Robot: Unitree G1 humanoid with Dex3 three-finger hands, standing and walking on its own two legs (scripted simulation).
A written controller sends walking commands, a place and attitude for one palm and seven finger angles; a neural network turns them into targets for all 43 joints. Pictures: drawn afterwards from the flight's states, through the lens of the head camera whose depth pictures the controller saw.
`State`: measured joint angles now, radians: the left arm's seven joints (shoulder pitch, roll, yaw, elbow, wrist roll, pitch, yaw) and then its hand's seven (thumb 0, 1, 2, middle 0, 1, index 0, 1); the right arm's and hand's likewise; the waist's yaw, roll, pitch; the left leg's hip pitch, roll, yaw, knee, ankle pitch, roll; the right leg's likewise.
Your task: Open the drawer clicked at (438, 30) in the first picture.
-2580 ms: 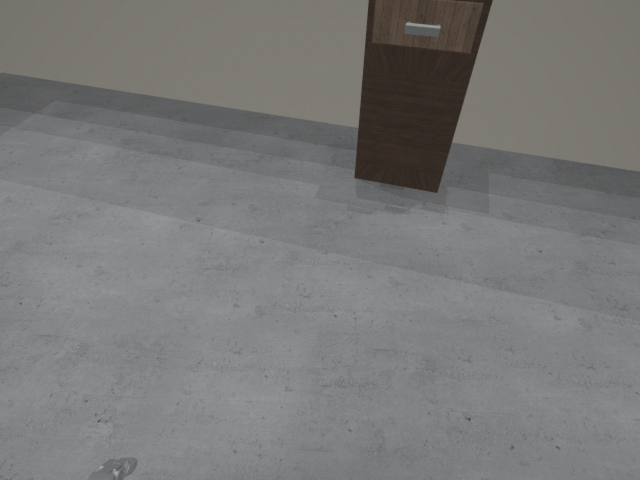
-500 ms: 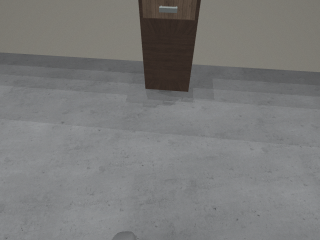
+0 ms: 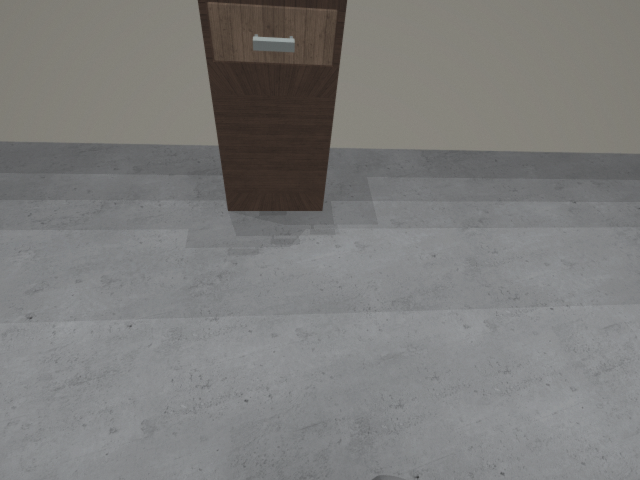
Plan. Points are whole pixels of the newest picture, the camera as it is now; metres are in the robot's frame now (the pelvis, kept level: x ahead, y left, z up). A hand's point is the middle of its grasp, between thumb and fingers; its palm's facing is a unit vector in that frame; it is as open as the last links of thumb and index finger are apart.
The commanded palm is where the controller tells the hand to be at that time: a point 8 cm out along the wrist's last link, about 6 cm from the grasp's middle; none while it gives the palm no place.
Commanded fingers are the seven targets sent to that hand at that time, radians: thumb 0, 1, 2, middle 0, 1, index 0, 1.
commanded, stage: walk to a spot facing it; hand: left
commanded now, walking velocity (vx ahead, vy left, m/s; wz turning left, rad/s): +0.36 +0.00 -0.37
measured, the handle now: (273, 41) +1.25 +0.23 -0.02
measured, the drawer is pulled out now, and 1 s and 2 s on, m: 0.00 0.00 0.00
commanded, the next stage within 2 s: turn to face it in 0.80 s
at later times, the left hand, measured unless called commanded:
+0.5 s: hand (282, 348) +0.36 +0.08 -0.17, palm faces -0.19 -0.97 -0.17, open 7.4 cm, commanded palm none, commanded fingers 0.00 0.90 0.90 -0.20 -0.30 -0.20 -0.30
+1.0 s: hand (264, 354) +0.35 +0.11 -0.19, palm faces -0.04 -0.99 -0.11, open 7.4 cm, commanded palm none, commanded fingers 0.00 0.90 0.90 -0.20 -0.30 -0.20 -0.30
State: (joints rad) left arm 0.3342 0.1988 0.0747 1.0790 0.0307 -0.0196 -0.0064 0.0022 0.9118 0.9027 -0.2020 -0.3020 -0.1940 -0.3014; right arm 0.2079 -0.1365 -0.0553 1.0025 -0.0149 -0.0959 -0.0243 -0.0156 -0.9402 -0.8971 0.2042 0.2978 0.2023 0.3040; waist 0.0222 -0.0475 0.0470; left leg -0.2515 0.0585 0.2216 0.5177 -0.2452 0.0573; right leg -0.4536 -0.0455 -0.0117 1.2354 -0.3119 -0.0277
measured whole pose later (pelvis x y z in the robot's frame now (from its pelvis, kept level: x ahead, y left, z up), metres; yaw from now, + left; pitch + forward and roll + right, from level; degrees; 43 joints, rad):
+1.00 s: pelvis +0.41 -0.05 -0.01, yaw -8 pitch -1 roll -2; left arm 0.42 0.14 0.03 1.16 0.01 -0.05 0.01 0.00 0.91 0.90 -0.20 -0.30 -0.20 -0.30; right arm 0.12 -0.16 -0.04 1.01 -0.03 -0.05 0.01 0.01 -0.91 -0.90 0.20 0.30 0.19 0.30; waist 0.05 -0.03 0.07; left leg -0.39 0.07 0.15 0.63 -0.21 0.06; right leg -0.12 -0.04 -0.14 0.72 -0.48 0.01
